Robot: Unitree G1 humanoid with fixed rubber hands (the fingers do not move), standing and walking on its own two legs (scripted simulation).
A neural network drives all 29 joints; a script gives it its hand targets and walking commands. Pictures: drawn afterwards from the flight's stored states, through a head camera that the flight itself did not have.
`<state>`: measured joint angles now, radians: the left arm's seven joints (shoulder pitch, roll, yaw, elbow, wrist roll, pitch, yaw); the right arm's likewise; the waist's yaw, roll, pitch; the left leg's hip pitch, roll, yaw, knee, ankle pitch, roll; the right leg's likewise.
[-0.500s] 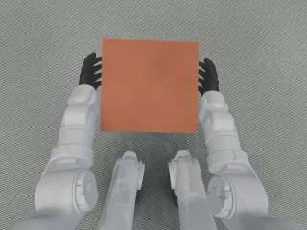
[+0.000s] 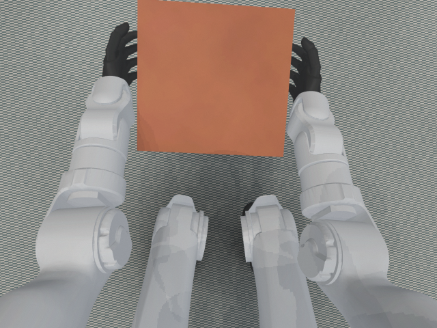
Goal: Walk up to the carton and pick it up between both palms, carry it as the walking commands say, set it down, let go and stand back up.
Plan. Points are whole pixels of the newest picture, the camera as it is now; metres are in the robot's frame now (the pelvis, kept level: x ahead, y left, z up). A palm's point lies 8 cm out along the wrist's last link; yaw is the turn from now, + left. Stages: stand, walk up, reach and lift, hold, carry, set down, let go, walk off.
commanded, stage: set down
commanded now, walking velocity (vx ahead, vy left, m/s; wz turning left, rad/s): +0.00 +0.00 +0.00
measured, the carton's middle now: (212, 93) +0.50 +0.02 -0.19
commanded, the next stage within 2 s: none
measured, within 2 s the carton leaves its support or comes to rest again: rests again in 1.54 s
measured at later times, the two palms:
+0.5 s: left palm (132, 83) +0.52 +0.17 -0.21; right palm (289, 94) +0.51 -0.13 -0.21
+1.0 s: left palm (135, 86) +0.52 +0.17 -0.23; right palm (287, 94) +0.51 -0.13 -0.22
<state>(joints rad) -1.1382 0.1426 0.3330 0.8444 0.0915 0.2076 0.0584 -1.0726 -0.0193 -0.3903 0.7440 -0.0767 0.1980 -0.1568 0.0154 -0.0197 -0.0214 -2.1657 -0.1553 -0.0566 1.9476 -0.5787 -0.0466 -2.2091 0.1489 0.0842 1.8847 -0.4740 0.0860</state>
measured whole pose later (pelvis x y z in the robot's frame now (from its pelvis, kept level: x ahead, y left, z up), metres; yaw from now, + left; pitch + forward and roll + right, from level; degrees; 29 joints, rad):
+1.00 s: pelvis +0.00 +0.00 -0.07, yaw +0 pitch +38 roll -2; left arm -1.34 0.25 0.18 1.08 -0.01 0.15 0.11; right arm -1.26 -0.12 -0.35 0.97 0.01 0.14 -0.17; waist 0.00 -0.04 0.23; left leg -2.24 -0.13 -0.02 2.21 -0.64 -0.02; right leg -2.27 0.13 0.05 2.15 -0.55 0.09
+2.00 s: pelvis +0.00 +0.00 -0.08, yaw +1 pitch +35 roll -2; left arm -1.40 0.26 0.20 1.11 0.04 0.15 0.03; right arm -1.35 -0.21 -0.32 1.12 0.03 0.12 -0.12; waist 0.00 -0.05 0.32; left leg -2.23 -0.08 -0.01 2.27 -0.65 0.00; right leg -2.26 0.10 0.01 2.21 -0.57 0.06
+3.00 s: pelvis +0.00 -0.01 -0.08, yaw +2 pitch +36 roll -2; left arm -1.35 0.44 0.04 1.04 -0.21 0.06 0.06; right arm -1.31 -0.29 -0.14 1.01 0.26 0.04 -0.15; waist -0.02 -0.04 0.33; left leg -2.25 -0.03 0.00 2.23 -0.61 0.02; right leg -2.27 0.05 -0.01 2.18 -0.55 0.03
